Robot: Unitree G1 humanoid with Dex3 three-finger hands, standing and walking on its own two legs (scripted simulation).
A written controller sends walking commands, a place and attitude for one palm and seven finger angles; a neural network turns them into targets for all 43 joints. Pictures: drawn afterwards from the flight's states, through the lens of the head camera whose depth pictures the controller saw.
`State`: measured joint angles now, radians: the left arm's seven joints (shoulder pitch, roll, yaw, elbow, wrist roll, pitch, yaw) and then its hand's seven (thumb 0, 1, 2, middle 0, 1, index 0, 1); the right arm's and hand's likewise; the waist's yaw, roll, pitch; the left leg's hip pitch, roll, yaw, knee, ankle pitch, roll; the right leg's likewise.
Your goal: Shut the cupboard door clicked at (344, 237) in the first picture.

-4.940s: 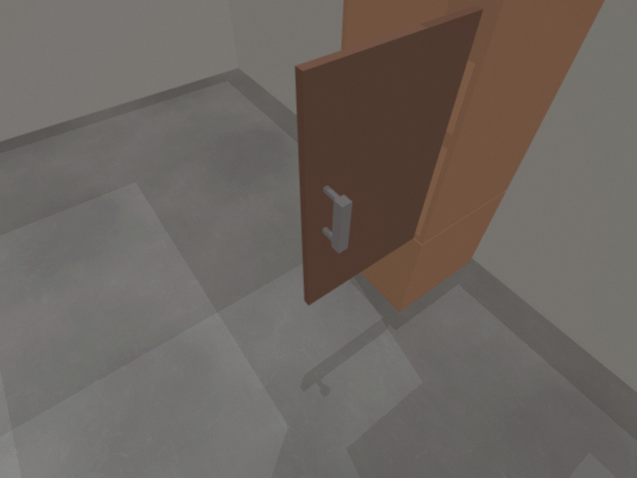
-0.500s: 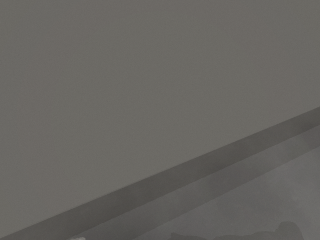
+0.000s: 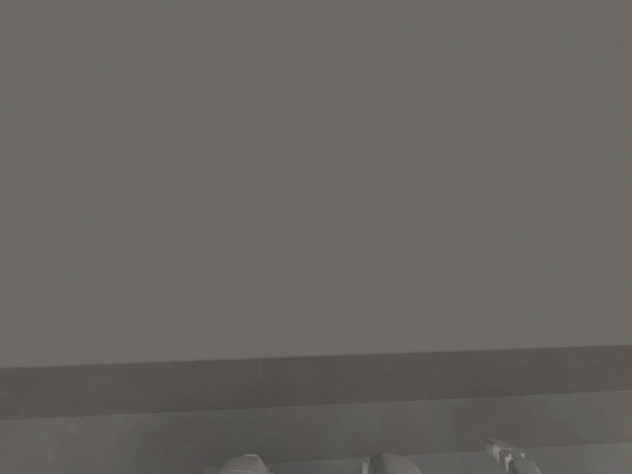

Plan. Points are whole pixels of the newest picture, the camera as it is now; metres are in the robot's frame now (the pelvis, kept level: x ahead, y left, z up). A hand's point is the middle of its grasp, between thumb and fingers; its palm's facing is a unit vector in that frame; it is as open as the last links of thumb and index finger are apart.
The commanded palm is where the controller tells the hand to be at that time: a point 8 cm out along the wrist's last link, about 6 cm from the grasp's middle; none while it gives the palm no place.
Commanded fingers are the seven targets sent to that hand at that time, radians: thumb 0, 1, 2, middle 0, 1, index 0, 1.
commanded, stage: turn to face it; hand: left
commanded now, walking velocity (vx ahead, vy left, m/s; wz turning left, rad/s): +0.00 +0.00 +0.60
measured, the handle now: out of the picture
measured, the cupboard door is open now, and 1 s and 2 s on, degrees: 91 91 91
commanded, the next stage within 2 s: none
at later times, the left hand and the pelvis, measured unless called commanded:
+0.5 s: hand out of the picture +0.03 +0.17 -0.18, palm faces +0.32 -0.92 -0.23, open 7.3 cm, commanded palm none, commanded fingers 0.00 0.90 0.90 -0.20 -0.30 -0.20 -0.30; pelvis +0.03 -0.04 +0.00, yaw +19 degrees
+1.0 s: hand out of the picture -0.02 +0.14 -0.17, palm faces +0.60 -0.77 -0.22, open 7.3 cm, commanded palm none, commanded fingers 0.00 0.90 0.90 -0.20 -0.30 -0.20 -0.30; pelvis +0.06 -0.06 +0.00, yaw +38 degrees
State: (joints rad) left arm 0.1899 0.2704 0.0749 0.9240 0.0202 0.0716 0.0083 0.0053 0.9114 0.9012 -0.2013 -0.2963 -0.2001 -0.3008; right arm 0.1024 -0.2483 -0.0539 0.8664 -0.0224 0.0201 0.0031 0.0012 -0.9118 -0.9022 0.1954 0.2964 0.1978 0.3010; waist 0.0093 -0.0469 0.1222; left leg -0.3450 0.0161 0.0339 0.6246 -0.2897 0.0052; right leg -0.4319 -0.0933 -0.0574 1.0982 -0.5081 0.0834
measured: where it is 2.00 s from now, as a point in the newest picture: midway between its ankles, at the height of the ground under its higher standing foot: outside the picture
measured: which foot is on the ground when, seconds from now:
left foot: down 0.00-0.16, up 0.18-0.42, down 0.44-0.68, up 0.70-0.96, down 0.98-1.00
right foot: up 0.00-0.14, down 0.16-0.42, up 0.44-0.68, down 0.70-0.96, up 0.98-1.00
